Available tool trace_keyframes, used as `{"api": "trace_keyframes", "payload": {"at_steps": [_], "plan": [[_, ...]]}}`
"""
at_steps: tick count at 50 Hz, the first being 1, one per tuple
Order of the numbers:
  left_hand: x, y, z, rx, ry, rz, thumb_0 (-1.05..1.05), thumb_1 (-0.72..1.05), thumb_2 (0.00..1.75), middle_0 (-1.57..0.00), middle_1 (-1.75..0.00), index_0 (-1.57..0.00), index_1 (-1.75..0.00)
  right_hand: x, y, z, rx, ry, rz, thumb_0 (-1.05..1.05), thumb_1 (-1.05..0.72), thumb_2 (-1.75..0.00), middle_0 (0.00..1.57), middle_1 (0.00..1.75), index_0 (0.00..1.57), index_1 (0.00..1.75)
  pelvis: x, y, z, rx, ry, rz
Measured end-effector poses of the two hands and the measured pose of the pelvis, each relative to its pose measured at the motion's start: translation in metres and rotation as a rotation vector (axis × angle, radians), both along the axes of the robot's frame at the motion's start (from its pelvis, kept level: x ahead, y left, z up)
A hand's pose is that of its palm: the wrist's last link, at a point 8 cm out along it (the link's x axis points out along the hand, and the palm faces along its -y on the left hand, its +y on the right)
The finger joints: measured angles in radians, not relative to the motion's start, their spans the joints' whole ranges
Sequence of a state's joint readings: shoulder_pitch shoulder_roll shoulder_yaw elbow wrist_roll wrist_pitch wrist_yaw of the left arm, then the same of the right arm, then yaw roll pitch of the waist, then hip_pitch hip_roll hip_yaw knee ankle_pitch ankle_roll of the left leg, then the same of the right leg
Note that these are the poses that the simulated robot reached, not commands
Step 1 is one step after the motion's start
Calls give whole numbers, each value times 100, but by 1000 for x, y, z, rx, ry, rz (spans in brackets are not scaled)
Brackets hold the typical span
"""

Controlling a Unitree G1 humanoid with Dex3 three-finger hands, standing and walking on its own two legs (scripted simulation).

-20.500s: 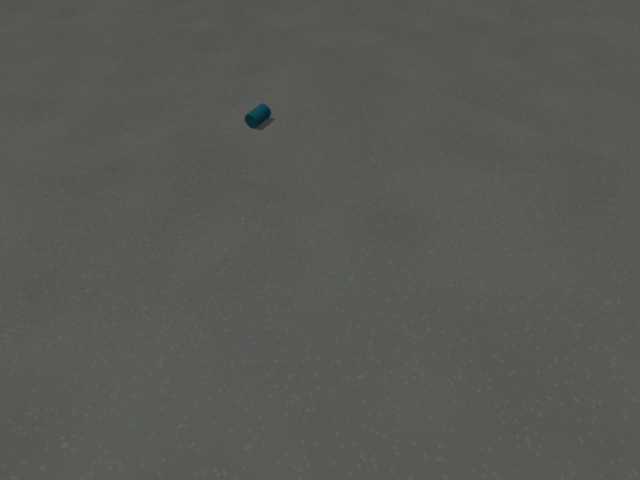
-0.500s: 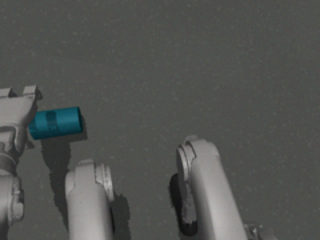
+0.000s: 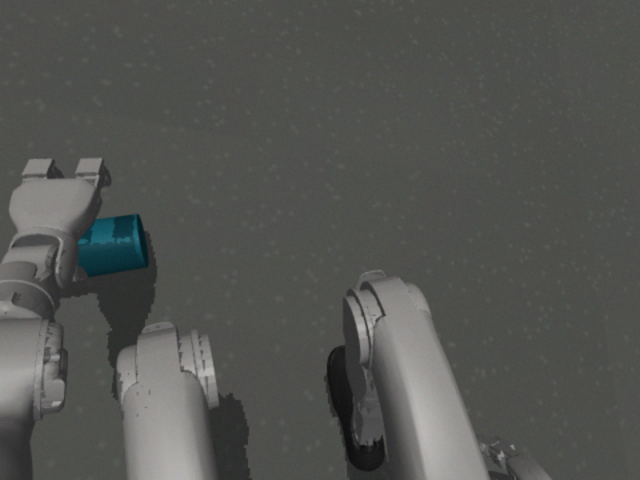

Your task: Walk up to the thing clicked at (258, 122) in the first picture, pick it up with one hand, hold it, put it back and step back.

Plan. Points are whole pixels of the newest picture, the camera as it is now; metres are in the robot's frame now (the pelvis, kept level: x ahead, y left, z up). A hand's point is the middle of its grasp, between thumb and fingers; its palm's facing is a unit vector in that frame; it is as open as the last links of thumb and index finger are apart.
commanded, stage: approach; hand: left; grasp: from above
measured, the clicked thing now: (95, 247) +0.48 +0.24 -0.29
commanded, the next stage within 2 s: close in in 0.36 s
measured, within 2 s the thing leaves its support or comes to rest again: neither
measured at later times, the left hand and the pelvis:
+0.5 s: hand (44, 248) +0.45 +0.27 -0.17, palm faces -0.46 -0.06 -0.89, open 13.8 cm; pelvis +0.00 +0.00 +0.00, yaw +1 degrees
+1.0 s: hand (77, 250) +0.46 +0.25 -0.23, palm faces -0.45 -0.06 -0.89, open 13.9 cm; pelvis +0.00 +0.00 -0.02, yaw -2 degrees
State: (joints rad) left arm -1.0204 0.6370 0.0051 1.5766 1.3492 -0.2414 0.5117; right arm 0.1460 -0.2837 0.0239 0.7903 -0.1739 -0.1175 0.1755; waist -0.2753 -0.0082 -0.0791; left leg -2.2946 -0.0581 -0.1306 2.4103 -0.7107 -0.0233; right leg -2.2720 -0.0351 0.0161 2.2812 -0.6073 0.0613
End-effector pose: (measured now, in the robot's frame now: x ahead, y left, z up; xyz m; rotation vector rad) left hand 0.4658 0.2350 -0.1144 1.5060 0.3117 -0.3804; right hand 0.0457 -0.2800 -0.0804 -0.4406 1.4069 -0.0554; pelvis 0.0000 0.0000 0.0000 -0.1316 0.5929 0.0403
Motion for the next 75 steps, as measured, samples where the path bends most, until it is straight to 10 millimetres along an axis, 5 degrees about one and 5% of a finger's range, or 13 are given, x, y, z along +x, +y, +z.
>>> {"api": "trace_keyframes", "payload": {"at_steps": [8, 15, 21, 30, 37, 55, 63, 75], "plan": [[29, -22, -5, 26, -56, 31, 0, -48, 99, -8, -106, -10, -104, -25, 5, -2, 30, 46, -50, 0, -90, -89, 20, 30, 20, 29, 5, 1, -5, -7, 21, -11], [9, 6, -14, 66, 25, 159, 0, -48, 100, -8, -105, -10, -104, -34, 14, -14, 116, 90, -61, 1, -90, -89, 21, 30, 20, 29, 8, 1, -3, 5, 22, -10], [-13, 39, -9, 51, 61, 205, 0, -49, 100, -9, -107, -10, -106, -24, 9, -20, 119, 101, -30, 1, -91, -90, 21, 30, 20, 29, 6, -3, -4, 14, 7, 1], [-14, 13, 10, -1, 31, 36, 0, -50, 99, -9, -107, -11, -105, 12, -6, -3, 27, 13, -3, 1, -91, -90, 21, 30, 20, 29, 4, -1, 6, 5, 8, 2], [-12, -2, -7, -23, 42, 14, 0, -48, 99, -8, -107, -11, -104, 19, -9, 10, -19, -46, 39, 0, -91, -90, 20, 30, 20, 29, 0, 1, 3, -1, -9, 1], [4, 13, -75, -4, 42, 112, 0, -46, 101, -8, -104, -10, -103, -41, 18, -15, 85, 158, 29, 0, -90, -90, 21, 30, 20, 29, 10, 3, -28, -35, -17, -21], [9, 9, -81, -36, 17, 106, 0, -42, 103, -9, -107, -11, -105, -40, 29, -20, 132, 160, 27, 0, -90, -90, 21, 30, 20, 29, 15, 5, -32, -51, -27, -32], [-2, 17, -83, -46, 36, 113, 0, -41, 101, -10, -105, -12, -104, -33, 16, -12, 82, 125, 93, 0, -90, -90, 20, 30, 20, 29, 7, 7, -37, -63, -74, -34]]}}
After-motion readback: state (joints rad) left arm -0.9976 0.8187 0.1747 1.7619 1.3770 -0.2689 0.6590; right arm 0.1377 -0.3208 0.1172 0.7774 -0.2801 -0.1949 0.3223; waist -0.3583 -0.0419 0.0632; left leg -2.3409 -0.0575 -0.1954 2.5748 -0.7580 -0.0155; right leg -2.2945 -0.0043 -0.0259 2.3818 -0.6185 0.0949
